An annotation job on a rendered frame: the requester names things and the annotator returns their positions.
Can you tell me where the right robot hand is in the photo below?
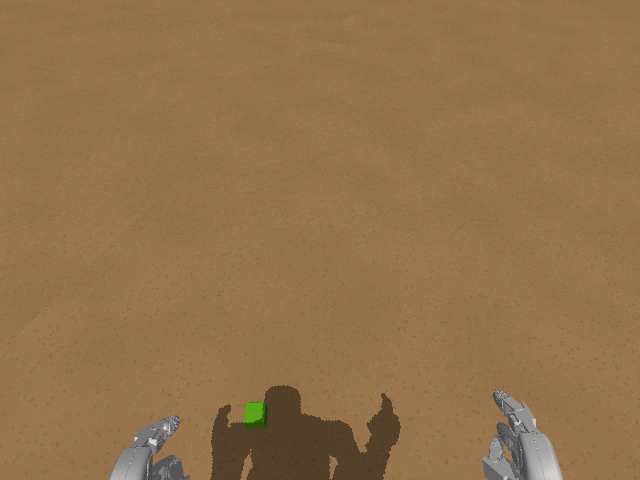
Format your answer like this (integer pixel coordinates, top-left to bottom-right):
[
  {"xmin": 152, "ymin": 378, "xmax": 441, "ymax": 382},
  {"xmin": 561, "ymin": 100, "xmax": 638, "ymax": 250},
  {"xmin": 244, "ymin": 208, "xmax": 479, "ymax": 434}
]
[{"xmin": 483, "ymin": 389, "xmax": 563, "ymax": 480}]

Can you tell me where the left robot hand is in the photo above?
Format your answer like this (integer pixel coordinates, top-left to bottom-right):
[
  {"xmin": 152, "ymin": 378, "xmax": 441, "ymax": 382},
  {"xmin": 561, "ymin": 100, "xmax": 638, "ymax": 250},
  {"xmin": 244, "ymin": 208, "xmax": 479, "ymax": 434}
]
[{"xmin": 108, "ymin": 415, "xmax": 190, "ymax": 480}]

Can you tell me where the cube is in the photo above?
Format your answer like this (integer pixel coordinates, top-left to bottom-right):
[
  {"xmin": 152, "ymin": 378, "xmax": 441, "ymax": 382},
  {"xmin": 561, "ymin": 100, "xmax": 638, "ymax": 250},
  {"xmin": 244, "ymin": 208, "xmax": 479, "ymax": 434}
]
[{"xmin": 244, "ymin": 402, "xmax": 268, "ymax": 429}]

